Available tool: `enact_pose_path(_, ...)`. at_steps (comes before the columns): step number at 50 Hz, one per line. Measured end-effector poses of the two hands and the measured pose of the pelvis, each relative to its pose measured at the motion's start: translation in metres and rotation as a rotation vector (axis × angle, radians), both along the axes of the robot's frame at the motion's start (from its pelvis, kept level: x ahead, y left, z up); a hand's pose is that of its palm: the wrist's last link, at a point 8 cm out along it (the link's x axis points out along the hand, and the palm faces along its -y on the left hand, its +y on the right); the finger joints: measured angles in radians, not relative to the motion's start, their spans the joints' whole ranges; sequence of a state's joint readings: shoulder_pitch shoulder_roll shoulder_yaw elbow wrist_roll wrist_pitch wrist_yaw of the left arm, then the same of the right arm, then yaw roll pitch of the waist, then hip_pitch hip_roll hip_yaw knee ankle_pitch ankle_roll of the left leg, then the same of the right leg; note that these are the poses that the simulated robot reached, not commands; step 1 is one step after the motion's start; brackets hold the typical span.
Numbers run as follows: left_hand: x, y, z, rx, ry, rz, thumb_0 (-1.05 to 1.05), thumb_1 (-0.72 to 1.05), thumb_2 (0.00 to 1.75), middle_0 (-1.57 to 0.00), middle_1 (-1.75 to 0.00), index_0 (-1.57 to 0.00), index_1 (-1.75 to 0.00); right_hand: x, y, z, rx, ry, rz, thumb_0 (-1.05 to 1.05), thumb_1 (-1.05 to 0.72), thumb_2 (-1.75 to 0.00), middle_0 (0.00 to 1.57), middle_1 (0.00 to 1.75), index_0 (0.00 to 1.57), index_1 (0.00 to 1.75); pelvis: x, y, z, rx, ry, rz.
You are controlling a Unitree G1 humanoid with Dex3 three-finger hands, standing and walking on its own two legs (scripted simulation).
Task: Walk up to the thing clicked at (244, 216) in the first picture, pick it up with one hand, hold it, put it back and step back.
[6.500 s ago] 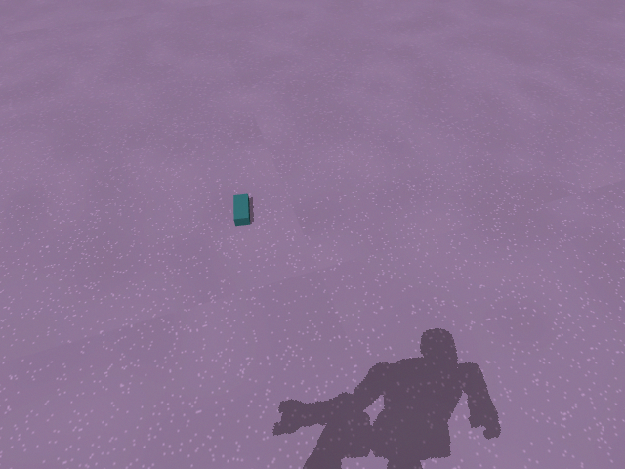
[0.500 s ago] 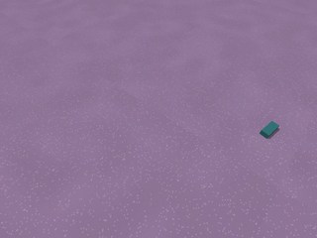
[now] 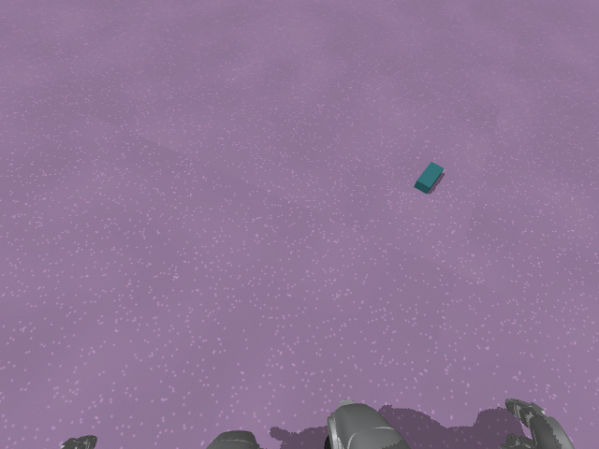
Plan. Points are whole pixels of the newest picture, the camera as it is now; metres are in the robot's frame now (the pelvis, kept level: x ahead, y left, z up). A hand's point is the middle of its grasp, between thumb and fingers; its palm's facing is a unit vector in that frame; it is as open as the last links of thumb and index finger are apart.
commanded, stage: walk up
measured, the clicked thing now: (428, 177) +1.18 -0.58 -0.74
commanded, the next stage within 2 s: stand in 1.68 s
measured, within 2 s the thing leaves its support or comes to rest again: neither
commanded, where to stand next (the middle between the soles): +0.09 -0.03 m, yaw -26 degrees
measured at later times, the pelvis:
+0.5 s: pelvis +0.01 -0.03 +0.00, yaw -15 degrees
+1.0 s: pelvis +0.00 -0.03 -0.01, yaw -24 degrees
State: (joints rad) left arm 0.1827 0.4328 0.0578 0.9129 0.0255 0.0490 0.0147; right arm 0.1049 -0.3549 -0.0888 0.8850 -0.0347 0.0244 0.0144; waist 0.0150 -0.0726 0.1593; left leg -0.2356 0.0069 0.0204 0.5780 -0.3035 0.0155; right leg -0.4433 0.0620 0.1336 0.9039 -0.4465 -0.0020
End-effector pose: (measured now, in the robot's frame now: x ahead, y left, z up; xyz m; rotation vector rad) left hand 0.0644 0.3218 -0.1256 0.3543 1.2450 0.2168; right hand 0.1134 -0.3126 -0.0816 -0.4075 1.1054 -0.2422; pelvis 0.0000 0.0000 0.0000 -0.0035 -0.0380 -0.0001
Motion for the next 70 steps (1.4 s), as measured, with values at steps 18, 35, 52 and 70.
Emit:
enact_pose_path(18, 0.09, -0.052, 0.033, 0.041, -0.115, -0.3, 0.0, 0.91, 0.9, -0.2, -0.3, -0.2, -0.3, -0.136, -0.039, -0.036, 0.064, 0.089, -0.274, 0.01, -0.9, -0.9, 0.2, 0.3, 0.2, 0.3, -0.003, -0.023, -0.008, -0.016, -0.016, -0.203)
enact_pose_path(35, 0.127, -0.067, 0.003, -0.031, -0.126, -0.364, 0.0, 0.9, 0.9, -0.21, -0.3, -0.2, -0.3, -0.132, -0.016, -0.023, 0.023, 0.008, -0.326, 0.01, -0.9, -0.9, 0.2, 0.3, 0.2, 0.3, 0.012, -0.01, -0.014, 0.014, -0.031, -0.331)
enact_pose_path(52, 0.107, -0.084, 0.021, 0.054, -0.044, -0.449, 0.0, 0.91, 0.9, -0.21, -0.3, -0.2, -0.3, -0.159, -0.049, -0.036, 0.065, -0.001, -0.425, 0.01, -0.9, -0.9, 0.2, 0.3, 0.2, 0.3, 0.003, -0.037, -0.011, -0.01, -0.018, -0.435)
enact_pose_path(70, 0.163, -0.12, 0.02, -0.044, -0.136, -0.517, 0.0, 0.9, 0.9, -0.21, -0.3, -0.2, -0.3, -0.174, -0.005, -0.035, 0.134, 0.033, -0.497, 0.01, -0.9, -0.9, 0.2, 0.3, 0.2, 0.3, 0.009, -0.023, 0.0, 0.008, -0.018, -0.477)
